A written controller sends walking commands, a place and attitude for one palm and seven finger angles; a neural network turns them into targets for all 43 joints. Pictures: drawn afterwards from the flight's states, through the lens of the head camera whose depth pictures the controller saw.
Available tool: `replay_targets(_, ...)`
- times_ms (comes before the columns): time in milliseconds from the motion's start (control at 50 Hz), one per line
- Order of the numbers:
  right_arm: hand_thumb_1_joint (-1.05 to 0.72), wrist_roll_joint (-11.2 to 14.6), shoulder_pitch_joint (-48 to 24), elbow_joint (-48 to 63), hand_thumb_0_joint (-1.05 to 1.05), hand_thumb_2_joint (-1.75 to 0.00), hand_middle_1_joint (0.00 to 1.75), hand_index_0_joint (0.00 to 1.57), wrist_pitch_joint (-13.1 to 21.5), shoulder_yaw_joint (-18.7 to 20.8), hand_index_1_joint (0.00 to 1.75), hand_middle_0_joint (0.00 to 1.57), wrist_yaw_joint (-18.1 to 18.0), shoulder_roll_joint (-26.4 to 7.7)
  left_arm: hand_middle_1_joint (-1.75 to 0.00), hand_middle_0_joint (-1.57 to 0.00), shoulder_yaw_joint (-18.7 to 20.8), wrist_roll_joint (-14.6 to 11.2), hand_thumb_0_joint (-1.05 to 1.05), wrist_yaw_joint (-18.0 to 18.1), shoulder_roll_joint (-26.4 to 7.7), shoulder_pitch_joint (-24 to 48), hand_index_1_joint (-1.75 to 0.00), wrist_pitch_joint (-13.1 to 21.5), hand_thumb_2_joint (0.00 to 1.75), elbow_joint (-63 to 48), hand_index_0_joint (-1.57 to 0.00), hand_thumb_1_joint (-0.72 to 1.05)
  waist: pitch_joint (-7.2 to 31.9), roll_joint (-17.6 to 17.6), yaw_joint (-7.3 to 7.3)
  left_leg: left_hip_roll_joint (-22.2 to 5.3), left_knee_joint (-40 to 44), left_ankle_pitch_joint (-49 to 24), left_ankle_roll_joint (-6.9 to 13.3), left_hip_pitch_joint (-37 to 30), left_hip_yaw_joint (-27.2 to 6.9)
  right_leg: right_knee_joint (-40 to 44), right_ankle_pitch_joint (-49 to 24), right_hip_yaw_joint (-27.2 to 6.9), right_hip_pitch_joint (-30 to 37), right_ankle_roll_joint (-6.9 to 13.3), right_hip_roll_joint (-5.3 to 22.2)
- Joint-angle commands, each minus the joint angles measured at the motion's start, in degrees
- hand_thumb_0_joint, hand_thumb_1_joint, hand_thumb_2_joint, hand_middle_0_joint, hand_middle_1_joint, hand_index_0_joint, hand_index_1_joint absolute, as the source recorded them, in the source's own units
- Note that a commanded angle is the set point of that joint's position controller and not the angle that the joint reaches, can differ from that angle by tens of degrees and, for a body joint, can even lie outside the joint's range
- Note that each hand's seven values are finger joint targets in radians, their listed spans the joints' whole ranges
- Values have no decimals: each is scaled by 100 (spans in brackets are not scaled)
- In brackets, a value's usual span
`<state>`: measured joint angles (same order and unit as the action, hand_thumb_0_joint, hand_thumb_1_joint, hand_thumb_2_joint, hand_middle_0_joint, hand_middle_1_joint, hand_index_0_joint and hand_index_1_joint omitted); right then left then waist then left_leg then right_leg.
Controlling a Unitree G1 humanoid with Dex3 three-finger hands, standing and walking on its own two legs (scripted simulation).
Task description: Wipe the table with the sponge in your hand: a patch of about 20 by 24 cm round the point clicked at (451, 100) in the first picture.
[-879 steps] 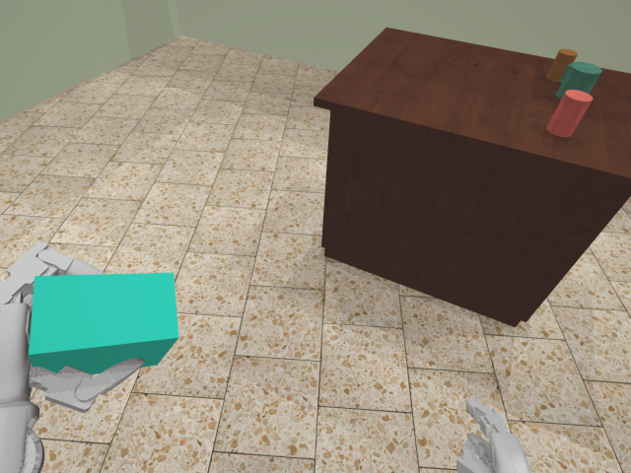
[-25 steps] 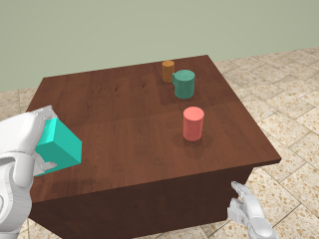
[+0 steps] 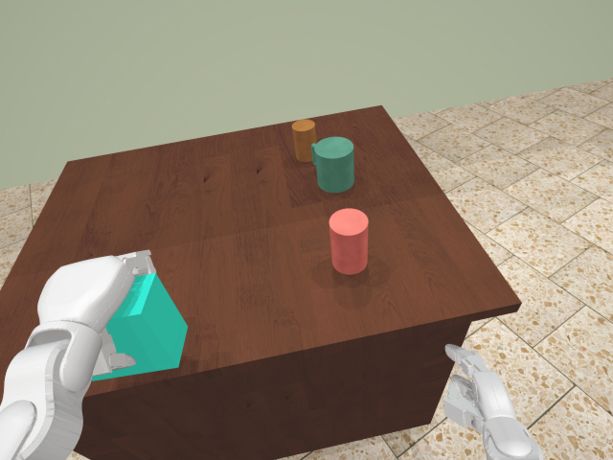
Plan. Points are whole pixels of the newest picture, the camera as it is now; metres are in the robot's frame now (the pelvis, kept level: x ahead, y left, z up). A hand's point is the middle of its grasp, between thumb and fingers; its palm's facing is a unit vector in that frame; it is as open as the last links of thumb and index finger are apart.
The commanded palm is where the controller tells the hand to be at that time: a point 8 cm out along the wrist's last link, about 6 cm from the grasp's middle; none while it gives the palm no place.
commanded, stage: move the sponge above the wiping area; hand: left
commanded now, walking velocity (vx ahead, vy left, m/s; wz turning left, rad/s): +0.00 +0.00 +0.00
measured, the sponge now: (129, 336) +0.22 +0.28 +0.07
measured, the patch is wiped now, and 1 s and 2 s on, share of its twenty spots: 0.00 0.00 0.00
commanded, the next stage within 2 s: none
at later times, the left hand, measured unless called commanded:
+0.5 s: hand (123, 318) +0.22 +0.27 +0.11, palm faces -0.02 -0.06 -1.00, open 10.4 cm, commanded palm +0.20 +0.29 +0.20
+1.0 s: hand (106, 300) +0.24 +0.31 +0.11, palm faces +0.03 -0.02 -1.00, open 10.4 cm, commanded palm +0.22 +0.31 +0.19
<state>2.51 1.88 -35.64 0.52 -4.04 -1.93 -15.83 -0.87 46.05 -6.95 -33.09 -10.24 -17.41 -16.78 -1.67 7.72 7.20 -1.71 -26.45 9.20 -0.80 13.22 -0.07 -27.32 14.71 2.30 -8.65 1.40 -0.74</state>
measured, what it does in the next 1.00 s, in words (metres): stands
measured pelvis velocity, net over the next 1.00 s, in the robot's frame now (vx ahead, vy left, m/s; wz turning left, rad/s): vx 0.01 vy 0.01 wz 0.01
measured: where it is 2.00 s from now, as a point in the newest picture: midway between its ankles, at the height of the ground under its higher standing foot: outside the picture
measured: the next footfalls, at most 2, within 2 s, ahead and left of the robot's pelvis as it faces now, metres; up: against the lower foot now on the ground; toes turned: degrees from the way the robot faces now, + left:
none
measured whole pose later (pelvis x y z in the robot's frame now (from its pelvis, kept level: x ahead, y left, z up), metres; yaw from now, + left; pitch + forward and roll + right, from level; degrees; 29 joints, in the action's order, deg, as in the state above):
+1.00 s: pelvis +0.01 +0.01 +0.00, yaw +0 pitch -4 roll -1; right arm 2.2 2.5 -38.1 0.3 -2.9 -3.9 -13.9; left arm -0.8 50.0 -1.0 -35.0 -4.3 -9.0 -7.3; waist -3.0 5.3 8.5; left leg -1.5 -26.0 9.5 -0.3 12.1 -0.3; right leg -24.3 13.7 2.4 -6.2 0.9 -0.6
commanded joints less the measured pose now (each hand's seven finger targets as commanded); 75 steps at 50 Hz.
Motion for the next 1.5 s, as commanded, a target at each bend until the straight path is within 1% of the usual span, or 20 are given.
replay_targets(0, -90, -128, -1352, 1135, 0, -90, 30, 20, 394, 215, 30, 20, -35, -364, -160, -120, 2030, 508, 0, 593, -2557, 1553, -160, 434, 130, -2268, -120, 10, 1660, -56, 274, 303, 71, -753, 298, -953, -210, 633, -543, -727, 60, 215, 6)
replay_targets(60, -90, -137, -955, 973, 0, -90, 30, 20, 307, 305, 30, 20, -11, -345, -160, -120, 1925, 317, 0, 1002, -1970, 1301, -160, 552, 130, -1657, -120, 10, 1433, -39, 195, 206, 40, -1012, 218, -1016, -141, 734, -787, -582, -77, 253, 51)
replay_targets(120, -90, -50, -1051, 829, 0, -90, 30, 20, 235, 359, 30, 20, 63, -394, -160, -120, 1817, 101, 0, 1201, -1605, 1308, -160, 303, 130, -1086, -120, 10, 1086, -117, 177, 137, 121, -929, 170, -856, -123, 773, -805, -569, -139, 230, 69)
replay_targets(160, -90, -21, -1056, 858, 0, -90, 30, 20, 203, 391, 30, 20, 83, -472, -160, -120, 1756, -23, 0, 1119, -1524, 844, -160, 132, 130, -859, -120, 10, 950, -281, 194, 138, 203, -833, 176, -707, -109, 753, -842, -478, -93, 133, 109)
replay_targets(240, -90, 85, -1274, 1059, 0, -90, 30, 20, 219, 298, 30, 20, 58, -422, -160, -120, 940, -158, 0, 664, -880, 345, -160, -74, 130, -1045, -120, 10, 570, -363, 63, 148, 352, -492, 230, -537, -51, 733, -595, -292, -204, 28, 124)
replay_targets(340, -90, 8, -1192, 1159, 0, -90, 30, 20, 377, 264, 30, 20, -22, -406, -160, -120, 762, 198, 0, 474, -1198, 885, -160, 135, 130, -1730, -120, 10, 1063, -164, 13, 182, 347, -433, 297, -750, -187, 652, -418, -280, -129, 64, 79)
replay_targets(420, -90, -171, -1018, 1110, 0, -90, 30, 20, 416, 269, 30, 20, -54, -393, -160, -120, 1406, 784, 0, 784, -1983, 1573, -160, 461, 130, -2149, -120, 10, 1665, 197, 161, 175, 223, -807, 293, -1038, -254, 569, -485, -305, 8, 220, -26)
replay_targets(500, -90, -75, -1025, 902, 0, -90, 30, 20, 308, 357, 30, 20, 0, -340, -160, -120, 1889, 475, 0, 1182, -1870, 1227, -160, 502, 130, -1334, -120, 10, 1270, -4, 221, 140, 279, -802, 211, -996, -288, 753, -504, -525, -47, 311, -101)
replay_targets(580, -90, 10, -1083, 783, 0, -90, 30, 20, 139, 387, 30, 20, 42, -409, -160, -120, 1467, 142, 0, 1233, -1288, 1128, -160, 141, 130, -554, -120, 10, 885, -104, 162, 87, 419, -561, 153, -723, -169, 795, -413, -274, -146, 164, 34)
replay_targets(700, -90, 105, -1501, 1033, 0, -90, 30, 20, 235, 243, 30, 20, 0, -377, -160, -120, 501, 140, 0, 595, -670, 956, -160, -78, 130, -713, -120, 10, 695, -230, 3, 186, 581, 27, 225, -558, -196, 782, -127, -279, -212, 126, -16)
replay_targets(740, -90, 57, -1247, 1008, 0, -90, 30, 20, 265, 277, 30, 20, -40, -437, -160, -120, 490, 295, 0, 493, -929, 1147, -160, 43, 130, -825, -120, 10, 914, -338, -27, 201, 538, 52, 271, -593, -221, 729, -85, -205, -164, 85, 25)
replay_targets(840, -90, -81, -1040, 871, 0, -90, 30, 20, 333, 283, 30, 20, -232, -427, -160, -120, 1414, 824, 0, 709, -2099, 2458, -160, 547, 130, -759, -120, 10, 1288, -295, -12, 248, 351, -27, 290, -953, -207, 849, 154, -380, -256, 169, -51)
replay_targets(900, -90, -61, -1060, 755, 0, -90, 30, 20, 331, 308, 30, 20, -247, -402, -160, -120, 1797, 634, 0, 990, -2221, 2585, -160, 815, 130, -536, -120, 10, 1291, 48, 61, 267, 379, -118, 251, -1096, -249, 962, 23, -549, -194, 279, -123)
replay_targets(1000, -90, 14, -1156, 615, 0, -90, 30, 20, 261, 328, 30, 20, -147, -414, -160, -120, 1423, 397, 0, 1093, -1518, 2267, -160, 544, 130, 345, -120, 10, 994, 229, 52, 236, 459, -252, 176, -877, -189, 945, -202, -341, -216, 244, -59)
replay_targets(1100, -90, 53, -1293, 797, 0, -90, 30, 20, 210, 310, 30, 20, -43, -468, -160, -120, 687, 456, 0, 578, -968, 1656, -160, 144, 130, 384, -120, 10, 1007, -293, 2, 236, 478, -367, 234, -681, -168, 779, -460, -198, -100, 162, -28)
replay_targets(1180, -90, -11, -1035, 894, 0, -90, 30, 20, 151, 336, 30, 20, -36, -516, -160, -120, 975, 504, 0, 319, -1461, 1499, -160, 391, 130, -248, -120, 10, 1335, -618, -18, 255, 306, -637, 326, -795, -173, 676, -806, -135, 13, 89, 13)
replay_targets(1240, -90, -68, -901, 936, 0, -90, 30, 20, 239, 320, 30, 20, -94, -417, -160, -120, 1403, 607, 0, 520, -1807, 1827, -160, 800, 130, -651, -120, 10, 1454, -462, 10, 221, 179, -888, 340, -1059, -186, 696, -868, -165, -97, 132, -26)
replay_targets(1300, -90, -100, -840, 865, 0, -90, 30, 20, 243, 371, 30, 20, -105, -433, -160, -120, 1990, 602, 0, 899, -2173, 1839, -160, 1057, 130, -805, -120, 10, 1426, 72, 112, 203, 169, -994, 286, -1152, -274, 757, -866, -381, -96, 259, -122)
replay_targets(1380, -90, -61, -623, 692, 0, -90, 30, 20, 143, 481, 30, 20, -85, -472, -160, -120, 1809, 515, 0, 1252, -1718, 1679, -160, 883, 130, -9, -120, 10, 1213, 115, 48, 154, 131, -1029, 211, -980, -169, 786, -893, -281, -237, 239, -35)
replay_targets(1480, -90, 13, -840, 677, 0, -90, 30, 20, 111, 452, 30, 20, -89, -564, -160, -120, 1244, 458, 0, 986, -1386, 1658, -160, 455, 130, 463, -120, 10, 1175, -223, -46, 202, 240, -832, 260, -833, -123, 762, -884, -108, -172, 133, 13)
